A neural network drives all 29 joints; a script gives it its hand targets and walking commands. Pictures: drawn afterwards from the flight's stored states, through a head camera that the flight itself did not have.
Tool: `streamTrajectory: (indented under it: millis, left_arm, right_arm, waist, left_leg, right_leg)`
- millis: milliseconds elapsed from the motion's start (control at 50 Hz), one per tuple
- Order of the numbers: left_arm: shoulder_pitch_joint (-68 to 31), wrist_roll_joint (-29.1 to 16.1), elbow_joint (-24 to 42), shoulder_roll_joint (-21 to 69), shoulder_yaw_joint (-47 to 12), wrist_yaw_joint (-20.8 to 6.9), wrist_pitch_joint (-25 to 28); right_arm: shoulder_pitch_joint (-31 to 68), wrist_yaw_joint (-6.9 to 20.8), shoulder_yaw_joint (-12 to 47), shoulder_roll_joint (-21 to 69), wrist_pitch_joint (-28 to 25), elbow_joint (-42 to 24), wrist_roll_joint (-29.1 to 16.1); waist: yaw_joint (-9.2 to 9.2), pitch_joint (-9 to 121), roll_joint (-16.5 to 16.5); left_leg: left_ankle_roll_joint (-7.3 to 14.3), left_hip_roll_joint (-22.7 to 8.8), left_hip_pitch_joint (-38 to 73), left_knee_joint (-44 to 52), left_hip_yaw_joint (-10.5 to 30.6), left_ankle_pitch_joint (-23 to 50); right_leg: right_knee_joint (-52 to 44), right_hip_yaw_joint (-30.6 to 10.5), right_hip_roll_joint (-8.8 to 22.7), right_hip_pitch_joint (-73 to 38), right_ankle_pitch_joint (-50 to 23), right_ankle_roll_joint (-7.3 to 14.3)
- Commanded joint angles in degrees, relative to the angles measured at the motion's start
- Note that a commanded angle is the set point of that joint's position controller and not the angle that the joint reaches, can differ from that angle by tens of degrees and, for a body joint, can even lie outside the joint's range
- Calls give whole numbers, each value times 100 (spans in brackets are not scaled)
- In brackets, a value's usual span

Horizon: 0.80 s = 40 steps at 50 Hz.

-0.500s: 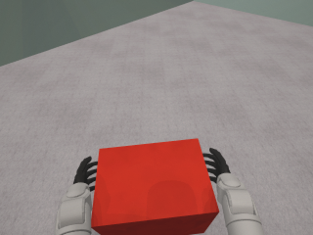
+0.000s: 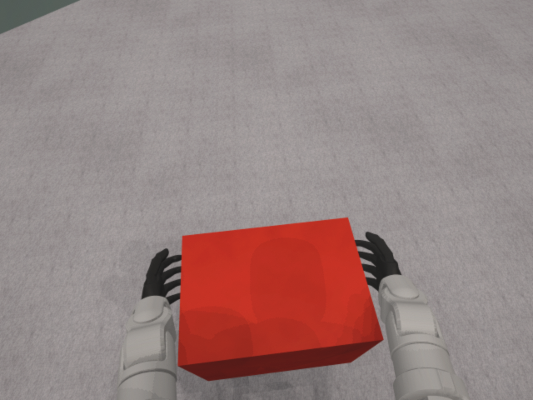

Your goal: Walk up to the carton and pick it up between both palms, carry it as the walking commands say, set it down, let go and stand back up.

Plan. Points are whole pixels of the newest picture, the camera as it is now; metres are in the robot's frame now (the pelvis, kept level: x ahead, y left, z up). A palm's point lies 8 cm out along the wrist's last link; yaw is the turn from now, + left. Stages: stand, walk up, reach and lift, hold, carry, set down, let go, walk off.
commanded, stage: set down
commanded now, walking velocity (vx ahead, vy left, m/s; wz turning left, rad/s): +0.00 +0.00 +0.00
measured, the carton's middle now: (273, 304) +0.30 +0.03 -0.13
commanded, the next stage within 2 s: none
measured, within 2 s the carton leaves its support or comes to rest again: neither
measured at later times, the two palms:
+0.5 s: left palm (169, 301) +0.30 +0.22 -0.12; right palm (367, 282) +0.35 -0.14 -0.13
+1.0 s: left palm (182, 303) +0.32 +0.22 -0.21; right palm (354, 284) +0.38 -0.14 -0.22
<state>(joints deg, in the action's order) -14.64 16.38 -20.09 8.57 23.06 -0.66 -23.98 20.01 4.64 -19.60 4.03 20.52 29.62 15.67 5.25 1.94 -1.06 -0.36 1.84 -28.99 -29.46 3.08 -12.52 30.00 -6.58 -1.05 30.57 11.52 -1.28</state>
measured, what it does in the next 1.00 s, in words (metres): lowers itself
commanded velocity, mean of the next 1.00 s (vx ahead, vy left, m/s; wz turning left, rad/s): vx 0.00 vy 0.00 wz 0.00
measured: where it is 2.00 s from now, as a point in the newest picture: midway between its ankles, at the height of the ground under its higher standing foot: outside the picture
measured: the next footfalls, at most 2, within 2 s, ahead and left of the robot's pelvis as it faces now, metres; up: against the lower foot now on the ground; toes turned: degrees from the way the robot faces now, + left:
none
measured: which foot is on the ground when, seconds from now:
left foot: down 0.00-1.00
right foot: down 0.00-1.00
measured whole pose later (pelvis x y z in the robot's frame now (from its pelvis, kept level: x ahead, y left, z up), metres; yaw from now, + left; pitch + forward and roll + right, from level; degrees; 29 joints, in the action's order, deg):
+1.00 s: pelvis -0.05 -0.01 -0.14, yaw +0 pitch +44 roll +0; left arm -33.5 10.1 -27.8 2.4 27.5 -1.3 -19.5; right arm 38.8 -0.2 -20.3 0.3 17.9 35.4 11.5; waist 5.4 18.1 -2.4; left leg -2.7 2.9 -92.0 -73.0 5.2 -24.5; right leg 71.9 -4.9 -5.1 92.8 22.5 -1.6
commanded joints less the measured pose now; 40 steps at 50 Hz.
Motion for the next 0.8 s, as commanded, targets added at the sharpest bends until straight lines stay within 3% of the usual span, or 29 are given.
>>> streamTrajectory:
  millis: [0, 100, 200, 420, 560, 780]
  left_arm:
    - [-2509, -969, -138, 4295, -3149, -1489, 384]
    - [-2633, -937, -275, 3974, -3006, -1637, 616]
    - [-3027, -893, -467, 3762, -2781, -1843, 696]
    - [-4206, -998, -784, 3892, -2665, -2197, 571]
    - [-4542, -1135, -803, 4139, -2744, -2182, 449]
    - [-4842, -1374, -746, 4269, -2931, -1970, 436]
  right_arm:
    - [2277, 1335, 2803, 4443, -335, -91, -817]
    - [2403, 1208, 3004, 4659, -463, -85, -774]
    - [2755, 1126, 3015, 4849, -490, 40, -773]
    - [3761, 1134, 2933, 5141, -321, 227, -803]
    - [4202, 1249, 3080, 5275, -216, 286, -1012]
    - [4444, 1241, 2999, 5129, -254, 547, -1130]
  waist:
    - [-9, 3187, 72]
    - [139, 3509, -193]
    - [247, 3705, -263]
    - [158, 4528, -200]
    - [239, 5175, -187]
    - [192, 5685, -199]
  left_leg:
    - [-186, 336, 895, -214, -141, 2595]
    - [-88, 382, -161, -568, -280, 2014]
    - [-17, 407, -1018, -936, -399, 1296]
    - [6, 414, -2224, -1903, -444, 419]
    - [-14, 430, -2624, -2407, -412, 455]
    - [-103, 441, -3273, -3202, -366, 636]
  right_leg:
    - [237, 405, -623, -876, -1963, 284]
    - [562, 346, -573, -709, -2025, 182]
    - [846, 302, -524, -284, -1461, 106]
    - [1751, 403, -531, 1017, -365, 78]
    - [2321, 499, -627, 1678, -231, 123]
    - [3118, 587, -722, 2853, -182, 155]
